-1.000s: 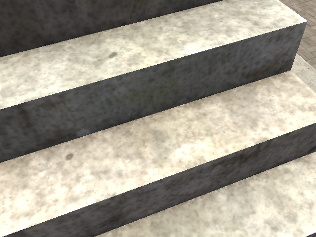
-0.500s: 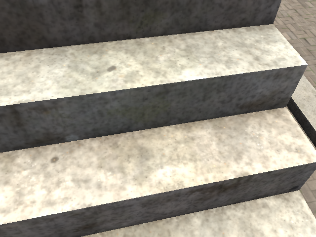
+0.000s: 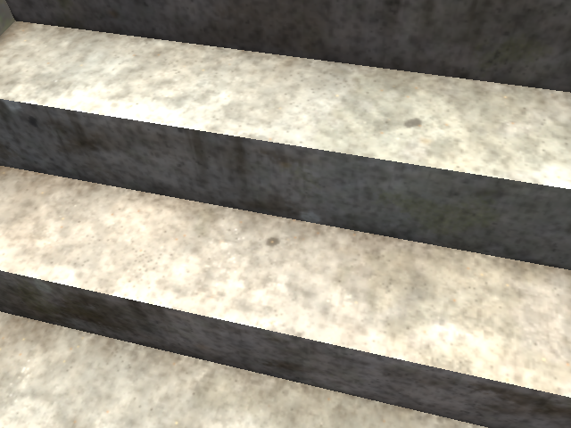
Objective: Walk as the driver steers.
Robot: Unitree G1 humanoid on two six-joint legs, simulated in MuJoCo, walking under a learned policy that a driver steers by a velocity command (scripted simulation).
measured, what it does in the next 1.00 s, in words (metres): climbs, turning right: left foot 0.20 m higher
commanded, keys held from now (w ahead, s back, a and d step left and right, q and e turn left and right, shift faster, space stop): w+shift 0.24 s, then w+e+shift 0.76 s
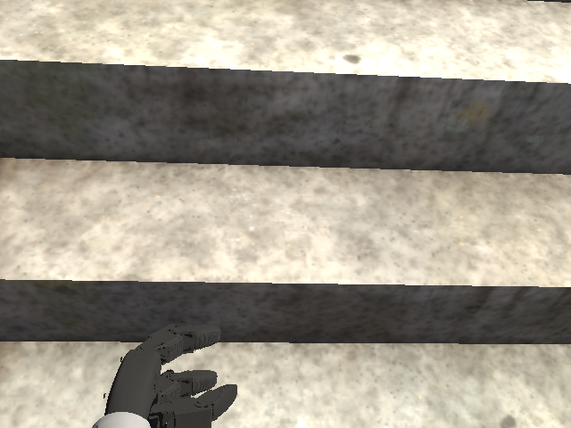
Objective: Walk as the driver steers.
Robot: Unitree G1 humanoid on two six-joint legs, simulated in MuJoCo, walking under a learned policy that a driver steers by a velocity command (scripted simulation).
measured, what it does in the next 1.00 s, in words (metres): climbs, turning right: right foot 0.20 m higher, then left foot 0.20 m higher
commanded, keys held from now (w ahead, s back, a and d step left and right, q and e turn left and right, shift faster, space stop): w+e+shift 0.34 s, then w+shift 0.38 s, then w+q+shift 0.28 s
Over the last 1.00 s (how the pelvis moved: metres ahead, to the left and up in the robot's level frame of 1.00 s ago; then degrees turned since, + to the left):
0.53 0.27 0.26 -17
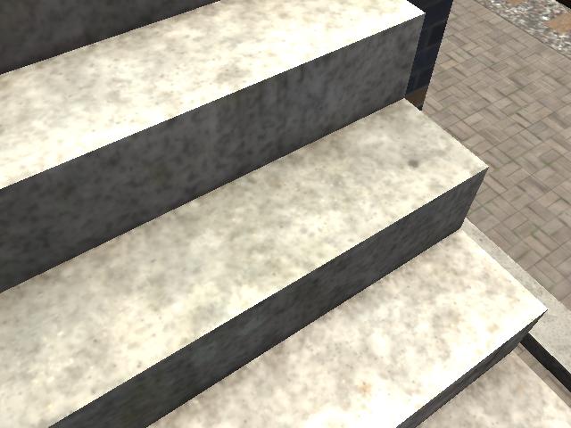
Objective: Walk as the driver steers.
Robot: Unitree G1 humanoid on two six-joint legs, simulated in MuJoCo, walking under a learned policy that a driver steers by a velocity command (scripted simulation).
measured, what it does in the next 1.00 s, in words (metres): climbs, turning left: left foot 0.20 m higher, then right foot 0.20 m higher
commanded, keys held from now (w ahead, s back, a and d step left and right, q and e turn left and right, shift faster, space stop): w+q+shift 0.88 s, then w+shift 0.12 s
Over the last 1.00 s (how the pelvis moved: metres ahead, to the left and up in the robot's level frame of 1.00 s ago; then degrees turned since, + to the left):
0.54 -0.22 0.47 -29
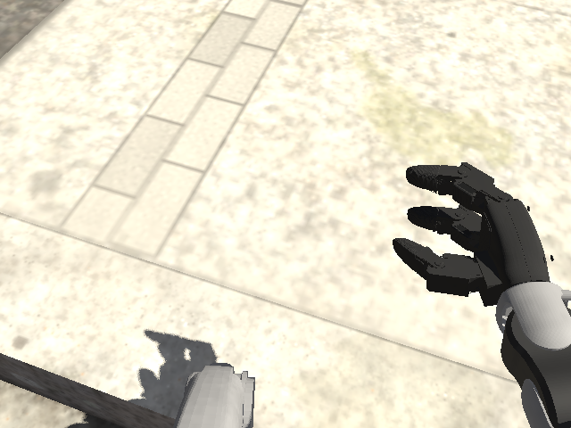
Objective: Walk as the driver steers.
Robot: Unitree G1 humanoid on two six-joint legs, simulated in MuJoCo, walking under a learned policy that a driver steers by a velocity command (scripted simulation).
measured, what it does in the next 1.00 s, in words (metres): climbs, turning right: left foot 0.20 m higher, then right foot 0.20 m higher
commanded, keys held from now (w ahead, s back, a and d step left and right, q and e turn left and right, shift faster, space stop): w+shift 0.08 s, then w+e+shift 0.88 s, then w+shift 0.04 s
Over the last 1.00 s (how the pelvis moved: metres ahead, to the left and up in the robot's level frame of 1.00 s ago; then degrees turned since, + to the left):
0.63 0.24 0.50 49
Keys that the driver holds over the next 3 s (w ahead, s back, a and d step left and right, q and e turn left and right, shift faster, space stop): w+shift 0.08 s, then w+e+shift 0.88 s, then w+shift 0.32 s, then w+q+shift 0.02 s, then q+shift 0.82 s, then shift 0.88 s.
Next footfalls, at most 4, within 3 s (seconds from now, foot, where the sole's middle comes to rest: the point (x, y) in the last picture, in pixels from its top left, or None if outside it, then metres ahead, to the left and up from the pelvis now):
0.04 left None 0.21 0.10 -0.59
0.50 right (309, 353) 0.46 -0.02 -0.39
0.84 left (247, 164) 0.88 0.11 -0.39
1.26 right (434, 104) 1.10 -0.32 -0.39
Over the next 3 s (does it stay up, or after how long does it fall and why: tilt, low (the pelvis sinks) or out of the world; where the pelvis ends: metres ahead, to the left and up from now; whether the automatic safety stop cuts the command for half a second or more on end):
stays up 1.45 -0.54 0.39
